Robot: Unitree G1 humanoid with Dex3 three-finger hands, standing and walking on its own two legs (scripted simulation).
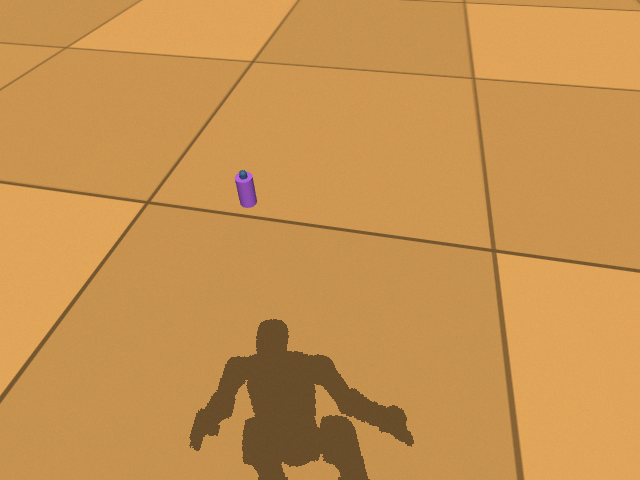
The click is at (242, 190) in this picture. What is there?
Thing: necked bottle
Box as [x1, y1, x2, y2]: [235, 170, 256, 207]
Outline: 241,170 235,176 239,199 242,206 250,207 256,203 252,176 250,173
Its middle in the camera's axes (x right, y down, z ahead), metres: -0.34 -0.25 +1.81
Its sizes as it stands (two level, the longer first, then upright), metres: 0.080 0.080 0.188
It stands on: the floor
